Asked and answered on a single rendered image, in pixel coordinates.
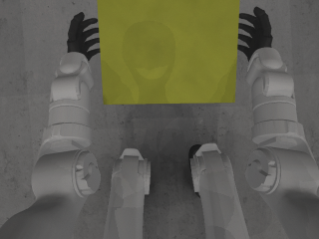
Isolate left robot thigh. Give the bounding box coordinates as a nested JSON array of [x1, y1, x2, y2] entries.
[[103, 155, 151, 239]]

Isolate right robot shin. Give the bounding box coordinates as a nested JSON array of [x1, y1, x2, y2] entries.
[[195, 142, 234, 177]]

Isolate left robot upper arm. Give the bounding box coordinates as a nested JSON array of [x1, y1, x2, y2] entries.
[[0, 149, 101, 239]]

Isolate carton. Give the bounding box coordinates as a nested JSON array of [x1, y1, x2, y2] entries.
[[97, 0, 240, 105]]

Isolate right robot forearm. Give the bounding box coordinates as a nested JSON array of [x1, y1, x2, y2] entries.
[[245, 47, 319, 171]]

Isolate robot right hand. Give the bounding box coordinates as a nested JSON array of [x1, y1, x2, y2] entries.
[[237, 6, 273, 62]]

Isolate left robot forearm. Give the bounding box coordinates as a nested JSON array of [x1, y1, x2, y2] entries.
[[31, 52, 94, 194]]

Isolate right robot upper arm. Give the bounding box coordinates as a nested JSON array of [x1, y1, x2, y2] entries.
[[244, 146, 319, 239]]

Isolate robot left hand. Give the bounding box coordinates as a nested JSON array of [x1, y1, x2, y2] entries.
[[67, 12, 101, 62]]

